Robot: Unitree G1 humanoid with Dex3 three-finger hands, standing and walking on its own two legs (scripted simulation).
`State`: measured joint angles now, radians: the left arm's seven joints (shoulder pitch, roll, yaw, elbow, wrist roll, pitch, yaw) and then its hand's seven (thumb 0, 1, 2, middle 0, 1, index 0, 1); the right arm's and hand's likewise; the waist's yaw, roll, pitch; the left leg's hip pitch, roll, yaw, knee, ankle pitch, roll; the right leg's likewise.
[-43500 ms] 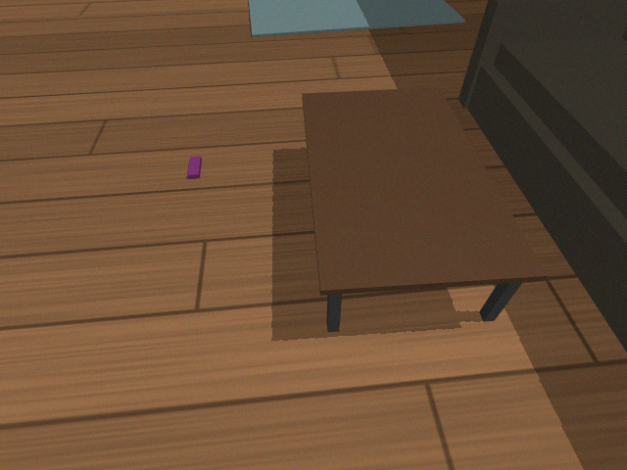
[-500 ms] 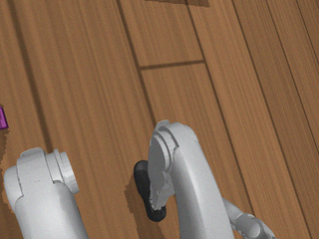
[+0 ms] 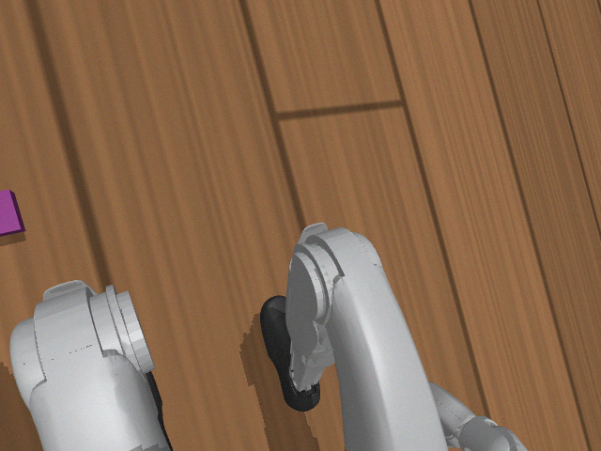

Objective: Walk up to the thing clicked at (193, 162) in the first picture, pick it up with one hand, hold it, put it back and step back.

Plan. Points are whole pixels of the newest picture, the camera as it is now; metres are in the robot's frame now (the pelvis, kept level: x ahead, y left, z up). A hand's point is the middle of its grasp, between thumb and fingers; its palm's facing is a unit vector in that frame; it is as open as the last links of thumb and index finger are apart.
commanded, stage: close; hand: left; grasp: from above
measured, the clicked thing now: out of the picture +0.40 +0.35 -0.29
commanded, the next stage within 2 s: settle in 1.46 s
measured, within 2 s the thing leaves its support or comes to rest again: leaves its support in 1.82 s
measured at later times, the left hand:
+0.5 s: hand out of the picture +0.39 +0.34 -0.25, palm faces -0.37 -0.11 -0.92, open 11.8 cm
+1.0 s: hand out of the picture +0.37 +0.34 -0.25, palm faces -0.44 -0.15 -0.89, open 9.7 cm
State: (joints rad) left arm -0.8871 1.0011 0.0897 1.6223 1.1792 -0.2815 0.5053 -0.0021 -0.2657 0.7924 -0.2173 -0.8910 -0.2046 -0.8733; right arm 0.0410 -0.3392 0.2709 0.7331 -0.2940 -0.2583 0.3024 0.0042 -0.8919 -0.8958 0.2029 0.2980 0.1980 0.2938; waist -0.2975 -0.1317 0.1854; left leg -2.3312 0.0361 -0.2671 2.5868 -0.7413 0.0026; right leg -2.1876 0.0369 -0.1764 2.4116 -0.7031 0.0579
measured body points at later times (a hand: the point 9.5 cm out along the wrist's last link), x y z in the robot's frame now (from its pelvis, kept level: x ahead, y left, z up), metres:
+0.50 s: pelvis -0.01 +0.00 +0.00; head +0.24 +0.15 +0.34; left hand +0.41 +0.34 -0.20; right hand +0.10 -0.27 -0.05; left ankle +0.06 +0.12 -0.26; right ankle +0.11 -0.12 -0.26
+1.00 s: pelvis -0.01 -0.01 -0.01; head +0.23 +0.13 +0.34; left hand +0.39 +0.34 -0.20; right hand +0.09 -0.25 -0.08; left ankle +0.06 +0.12 -0.26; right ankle +0.11 -0.12 -0.26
